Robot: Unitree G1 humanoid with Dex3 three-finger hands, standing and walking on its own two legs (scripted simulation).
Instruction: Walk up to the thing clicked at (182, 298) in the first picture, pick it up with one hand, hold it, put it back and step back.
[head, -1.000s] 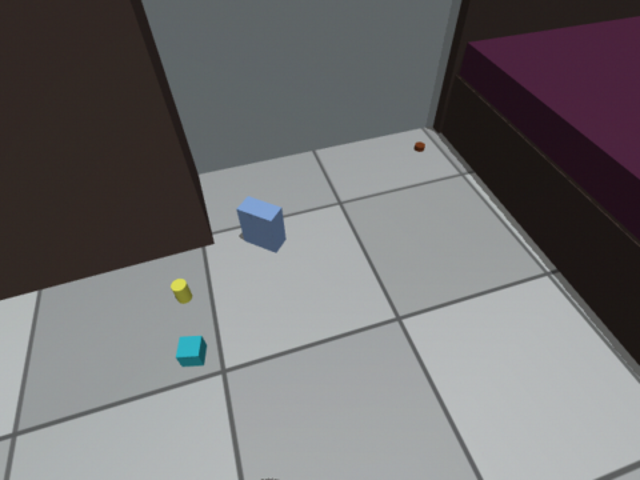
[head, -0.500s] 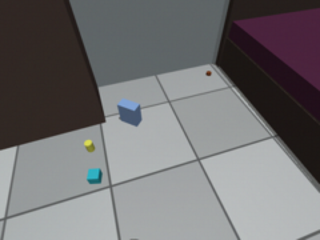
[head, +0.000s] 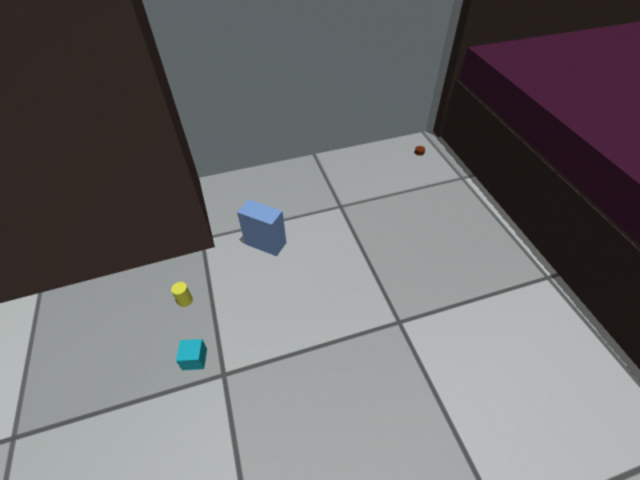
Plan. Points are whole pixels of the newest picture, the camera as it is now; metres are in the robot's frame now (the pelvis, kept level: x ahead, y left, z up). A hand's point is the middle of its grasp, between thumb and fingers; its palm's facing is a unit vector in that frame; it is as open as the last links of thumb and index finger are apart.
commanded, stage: stand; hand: left
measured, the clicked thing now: (182, 294) +0.87 +0.53 -0.74
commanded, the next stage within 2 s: walk up in 0.12 s
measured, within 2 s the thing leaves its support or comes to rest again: neither
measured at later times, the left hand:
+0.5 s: hand out of the picture +0.07 +0.40 -0.18, palm faces +0.13 -0.90 -0.41, open 7.4 cm
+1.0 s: hand (71, 403) +0.27 +0.40 -0.14, palm faces +0.29 -0.87 -0.40, open 7.4 cm
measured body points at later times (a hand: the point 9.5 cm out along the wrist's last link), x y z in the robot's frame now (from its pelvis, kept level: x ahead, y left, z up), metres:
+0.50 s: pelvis +0.07 +0.09 -0.03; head +0.08 +0.11 +0.41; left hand +0.06 +0.44 -0.15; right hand +0.18 -0.25 -0.12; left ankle +0.11 +0.24 -0.75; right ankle +0.00 -0.11 -0.74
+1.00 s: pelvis +0.27 +0.11 -0.03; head +0.29 +0.10 +0.42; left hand +0.25 +0.45 -0.11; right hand +0.41 -0.17 -0.15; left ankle +0.16 +0.23 -0.68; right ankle +0.35 +0.03 -0.75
